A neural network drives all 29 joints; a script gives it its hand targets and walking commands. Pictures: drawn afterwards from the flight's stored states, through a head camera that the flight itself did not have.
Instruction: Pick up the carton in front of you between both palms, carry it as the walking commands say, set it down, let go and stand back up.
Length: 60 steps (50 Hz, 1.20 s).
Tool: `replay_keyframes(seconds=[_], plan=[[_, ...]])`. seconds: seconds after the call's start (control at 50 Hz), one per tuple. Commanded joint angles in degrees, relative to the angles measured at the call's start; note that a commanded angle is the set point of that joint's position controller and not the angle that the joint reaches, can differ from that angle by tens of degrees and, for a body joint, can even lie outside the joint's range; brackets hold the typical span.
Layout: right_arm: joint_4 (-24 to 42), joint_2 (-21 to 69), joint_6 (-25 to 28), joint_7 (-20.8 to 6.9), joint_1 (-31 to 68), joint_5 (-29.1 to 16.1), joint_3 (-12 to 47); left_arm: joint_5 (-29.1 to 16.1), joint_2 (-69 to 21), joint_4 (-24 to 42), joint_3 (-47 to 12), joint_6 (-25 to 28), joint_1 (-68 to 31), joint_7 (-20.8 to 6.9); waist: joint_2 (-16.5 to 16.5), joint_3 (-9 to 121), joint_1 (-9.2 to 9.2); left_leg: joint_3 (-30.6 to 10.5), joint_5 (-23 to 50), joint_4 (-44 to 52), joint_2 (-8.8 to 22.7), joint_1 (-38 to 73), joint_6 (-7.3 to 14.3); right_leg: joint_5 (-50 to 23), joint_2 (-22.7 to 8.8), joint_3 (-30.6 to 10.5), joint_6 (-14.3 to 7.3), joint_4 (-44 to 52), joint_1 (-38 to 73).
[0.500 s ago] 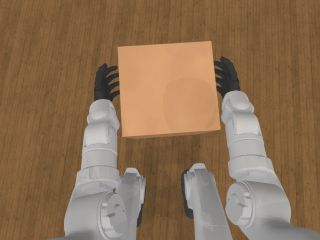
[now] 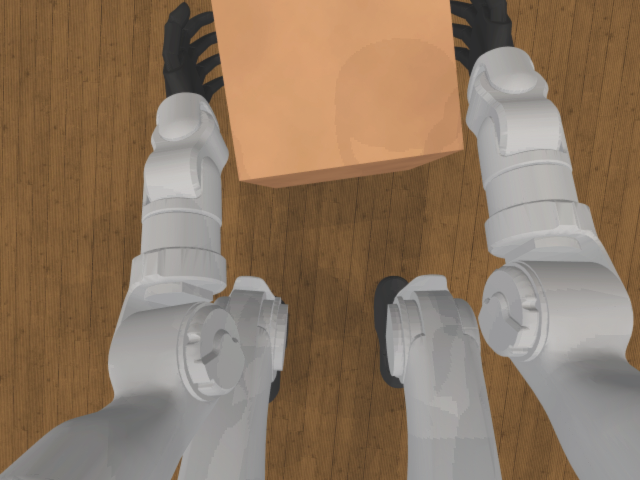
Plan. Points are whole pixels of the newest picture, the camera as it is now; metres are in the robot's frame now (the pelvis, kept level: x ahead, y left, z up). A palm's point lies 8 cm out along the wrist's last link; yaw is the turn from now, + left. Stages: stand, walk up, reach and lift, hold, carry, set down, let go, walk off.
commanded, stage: set down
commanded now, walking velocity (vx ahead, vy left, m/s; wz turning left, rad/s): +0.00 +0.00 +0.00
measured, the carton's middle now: (334, 92) +0.53 -0.03 -0.21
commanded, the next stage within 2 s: none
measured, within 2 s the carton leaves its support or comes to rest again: rests again in 0.60 s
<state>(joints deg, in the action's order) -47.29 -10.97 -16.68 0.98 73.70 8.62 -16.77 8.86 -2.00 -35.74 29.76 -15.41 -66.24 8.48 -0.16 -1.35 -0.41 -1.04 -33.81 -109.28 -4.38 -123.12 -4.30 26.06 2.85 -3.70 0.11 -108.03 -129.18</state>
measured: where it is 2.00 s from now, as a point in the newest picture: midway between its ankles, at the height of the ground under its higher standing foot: (330, 359)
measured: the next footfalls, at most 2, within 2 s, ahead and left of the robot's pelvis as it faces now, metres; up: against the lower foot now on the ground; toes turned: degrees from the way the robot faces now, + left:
none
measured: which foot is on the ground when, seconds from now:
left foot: down 0.00-1.00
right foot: down 0.00-1.00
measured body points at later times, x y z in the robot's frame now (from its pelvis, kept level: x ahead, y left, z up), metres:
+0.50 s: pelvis +0.00 +0.00 -0.07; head +0.37 -0.03 +0.20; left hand +0.54 +0.13 -0.22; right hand +0.57 -0.17 -0.23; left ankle +0.10 +0.13 -0.41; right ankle +0.12 -0.11 -0.41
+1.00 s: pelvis -0.01 +0.00 -0.08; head +0.36 -0.03 +0.18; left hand +0.53 +0.14 -0.24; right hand +0.56 -0.17 -0.24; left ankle +0.09 +0.13 -0.41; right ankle +0.12 -0.11 -0.41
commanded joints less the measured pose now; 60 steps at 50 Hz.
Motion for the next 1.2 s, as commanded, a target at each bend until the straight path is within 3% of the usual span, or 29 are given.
replay_keyframes(seconds=[0.0, 0.02, 0.04, 0.08, 0.1, 0.12, 0.22, 0.26, 0.28, 0.32, 0.38, 0.56, 0.58, 0.6, 0.64, 0.68, 0.72, 0.8, 0.82, 0.9, 0.94, 0.98, 1.0, 1.02, 1.04, 1.08, 1.12, 1.14, 1.18], plan=[[-0.4, 54.3, 1.4, -12.3, 28.0, -7.3, 21.6, -5.6, -43.6, 2.1, -28.6, 2.1, -40.6, -15.1, 3.5, 67.4, -4.25, 7.9, 14.7, 6.1, -6.0, 19.8, 1.7, -16.9, 4.2, 3.2, 1.4, 5.2, 49.1], [-3.1, 52.5, 1.5, -12.1, 27.3, -5.1, 21.7, -7.4, -46.9, -1.1, -29.8, 1.7, -40.1, -15.2, 6.9, 66.2, 0.41, 7.8, 13.2, 5.1, -6.0, 16.4, 1.1, -16.8, 4.1, 3.4, 1.2, 5.9, 52.0], [-2.1, 50.5, 1.9, -12.0, 28.1, -6.6, 22.5, -7.5, -43.7, -0.7, -27.8, 1.4, -41.5, -15.8, 6.3, 63.4, -1.17, 8.2, 11.6, 4.0, -5.8, 14.2, 1.2, -14.1, 4.3, 4.0, 0.7, 4.8, 49.0], [-2.5, 47.5, 2.5, -12.4, 28.9, -4.1, 20.6, -9.8, -46.1, -1.5, -30.8, 1.2, -44.0, -15.8, 4.8, 61.4, 3.96, 6.7, 13.0, 3.0, -5.4, 16.8, 0.3, -14.8, 3.6, 5.4, 0.7, 1.9, 45.2], [-1.9, 46.8, 2.9, -12.0, 31.8, -6.3, 21.6, -7.2, -43.9, -3.1, -27.5, 1.1, -42.4, -15.1, 2.4, 64.3, -1.53, 8.2, 14.5, 2.8, -5.8, 21.6, 0.7, -13.5, 4.0, 5.0, 1.0, 3.0, 44.7], [-1.5, 46.2, 3.6, -12.3, 32.9, -7.1, 23.0, -10.4, -44.7, -2.5, -30.1, 1.8, -42.1, -14.9, 4.6, 62.6, 2.05, 6.7, 15.4, 2.0, -5.2, 19.9, 0.9, -15.1, 3.6, 5.6, 0.3, 1.8, 45.5], [3.0, 43.6, 5.5, -12.2, 41.2, -13.3, 28.4, -15.0, -45.3, 1.4, -35.4, 3.8, -47.1, -11.9, 1.9, 70.9, -1.46, 6.7, 20.2, -2.1, -5.3, 28.3, 0.5, -18.9, 2.9, 5.9, 0.6, -4.1, 45.5], [-0.2, 44.5, 5.0, -12.3, 39.1, -13.4, 27.4, -17.8, -43.6, 3.0, -37.9, 4.7, -50.7, -12.4, 3.3, 68.5, 2.90, 5.8, 23.1, -3.1, -5.0, 25.4, 0.0, -25.2, 1.8, 5.5, 0.2, -6.6, 50.1], [-2.2, 45.8, 4.8, -12.6, 39.6, -15.2, 29.4, -15.9, -40.5, 3.5, -36.1, 4.6, -52.4, -11.9, 8.1, 69.2, -0.62, 7.0, 20.1, -4.1, -5.2, 24.7, 0.6, -21.5, 2.6, 5.0, 1.1, -6.1, 48.0], [-2.6, 47.3, 4.6, -12.9, 37.6, -14.8, 26.9, -17.8, -40.5, 6.1, -38.0, 5.1, -52.6, -12.1, 4.6, 71.1, 1.38, 8.2, 21.7, -4.6, -5.2, 27.1, 0.2, -24.6, 2.1, 5.7, 0.4, -6.7, 53.8], [-2.2, 48.5, 5.0, -13.6, 37.8, -17.6, 27.6, -14.2, -39.7, -1.0, -35.2, 4.2, -48.2, -12.0, 3.4, 61.9, -4.24, 7.1, 21.0, -4.0, -4.8, 22.6, 1.2, -23.5, 3.0, 4.8, 0.1, -7.8, 45.4], [-7.1, 43.9, 6.6, -13.5, 37.1, -11.6, 20.5, -14.0, -42.2, -2.7, -32.6, 4.6, -48.2, -13.6, 0.7, 50.5, 2.04, 4.2, 16.3, -4.5, -5.3, 17.8, 0.8, -15.8, 1.9, 6.1, -0.9, -9.6, 32.6], [-7.9, 41.2, 6.9, -13.5, 38.9, -10.8, 20.1, -14.6, -43.5, -4.9, -33.0, 4.0, -49.4, -13.4, -1.1, 51.9, 5.57, 5.7, 15.2, -5.3, -5.2, 20.0, 0.0, -14.6, 3.3, 6.6, -1.4, -8.4, 32.0], [-7.7, 42.5, 6.7, -13.4, 40.5, -12.2, 21.3, -14.6, -41.2, -4.2, -31.8, 4.4, -50.3, -12.9, -0.8, 48.6, 0.84, 6.2, 15.3, -5.3, -5.1, 21.8, 1.2, -13.9, 2.1, 4.8, -1.5, -6.8, 33.2], [-8.8, 39.7, 6.8, -13.6, 42.9, -11.4, 19.8, -14.6, -40.9, -7.0, -29.7, 4.1, -51.1, -13.4, -0.4, 48.3, 3.76, 5.5, 11.7, -4.6, -5.7, 18.6, 1.2, -11.1, 2.4, 5.4, -2.4, -6.8, 33.9], [-5.8, 38.7, 8.1, -13.0, 45.0, -13.4, 21.2, -12.3, -41.4, -10.2, -27.5, 4.1, -47.5, -12.6, -3.3, 49.2, -1.79, 6.1, 13.9, -5.2, -5.9, 21.4, 1.2, -9.7, 1.9, 4.5, -1.9, -7.1, 32.5], [-8.7, 41.5, 6.6, -13.7, 40.9, -11.6, 20.1, -13.5, -40.4, -9.0, -27.8, 4.5, -49.9, -14.4, 2.2, 47.2, 4.16, 5.9, 12.0, -6.2, -5.4, 14.7, 1.5, -12.9, 2.2, 4.1, -2.4, -7.9, 37.5], [-9.8, 39.3, 6.8, -15.2, 41.6, -11.5, 20.7, -9.1, -39.2, -11.8, -23.4, 4.3, -44.7, -14.7, 0.0, 41.3, -2.17, 5.8, 12.6, -7.4, -3.9, 15.0, 1.8, -9.7, 1.8, 3.2, -1.2, -8.7, 29.9], [-15.0, 37.9, 6.1, -14.9, 39.4, -9.7, 17.9, -11.8, -38.8, -12.9, -25.3, 3.9, -48.1, -14.7, 0.2, 37.4, 3.79, 4.3, 7.9, -4.9, -4.3, 13.4, 1.9, -9.1, 0.9, 4.8, -1.2, -8.7, 31.4], [-17.1, 36.9, 6.2, -14.2, 32.0, -5.9, 13.5, -8.0, -31.9, -14.2, -22.0, 5.0, -45.0, -15.4, -0.2, 30.7, 0.08, 7.7, 6.6, -6.2, -5.1, 8.5, 1.2, -5.4, 2.0, 3.0, -2.1, -6.0, 30.0], [-18.5, 34.3, 6.0, -15.2, 32.3, -6.1, 13.4, -8.5, -34.3, -13.4, -22.6, 5.0, -42.6, -15.2, -2.8, 29.8, 2.90, 6.4, 7.0, -6.6, -5.0, 10.6, 1.2, -6.0, 2.2, 3.8, -2.5, -7.3, 27.4], [-19.9, 36.2, 5.4, -15.8, 29.7, -5.0, 12.2, -6.0, -32.6, -16.5, -20.9, 4.0, -40.4, -15.3, -1.3, 28.4, -0.10, 7.4, 6.0, -5.9, -5.3, 9.6, 1.5, -5.5, 2.3, 3.4, -2.3, -7.1, 27.7], [-16.0, 33.0, 5.9, -16.1, 32.4, -4.6, 12.2, -8.5, -35.8, -15.0, -22.2, 4.1, -40.1, -15.5, -2.2, 28.7, 4.86, 4.8, 7.4, -7.3, -5.0, 9.6, 0.8, -7.4, 1.4, 3.8, -2.9, -9.5, 27.1], [-17.6, 35.2, 6.0, -15.8, 30.9, -5.4, 11.7, -7.4, -33.4, -15.3, -21.5, 4.6, -40.5, -15.3, -1.2, 27.4, 0.05, 4.9, 7.5, -4.9, -6.1, 9.5, 2.2, -6.1, 1.8, 4.3, -2.6, -9.2, 23.6], [-20.4, 34.9, 5.3, -15.7, 28.6, -3.7, 10.9, -6.7, -32.1, -16.1, -19.5, 4.3, -41.2, -15.6, 1.6, 29.8, 4.29, 5.2, 5.3, -5.6, -5.0, 10.4, 1.9, -5.3, 2.5, 4.8, -1.9, -7.4, 27.8], [-16.6, 32.1, 5.2, -16.0, 31.2, -4.8, 13.2, -6.9, -30.0, -14.6, -20.5, 4.4, -39.9, -15.3, -0.9, 25.8, 0.57, 4.8, 5.4, -5.7, -5.2, 9.9, 2.3, -5.2, 1.0, 3.6, -2.7, -8.7, 25.7], [-18.1, 30.4, 5.8, -15.3, 29.1, -3.9, 11.4, -7.5, -28.5, -15.2, -19.9, 4.3, -41.2, -15.1, -0.2, 23.5, 4.14, 4.2, 5.3, -7.1, -4.9, 7.5, 1.9, -4.4, 2.0, 3.1, -3.8, -8.0, 24.4], [-21.8, 29.7, 4.5, -15.3, 29.0, -2.2, 10.3, -5.8, -28.4, -17.6, -18.0, 3.9, -36.9, -14.9, -1.2, 23.0, -0.11, 5.9, 3.8, -7.2, -5.4, 7.7, 1.3, -2.4, 0.8, 2.6, -2.9, -8.5, 26.3], [-22.0, 27.0, 4.3, -15.3, 28.2, -2.1, 9.7, -5.5, -26.9, -19.5, -16.6, 3.4, -35.7, -14.4, -1.1, 21.6, 2.52, 5.4, 3.1, -6.7, -5.2, 9.5, 1.4, -2.3, 1.3, 3.9, -2.6, -8.2, 26.0]])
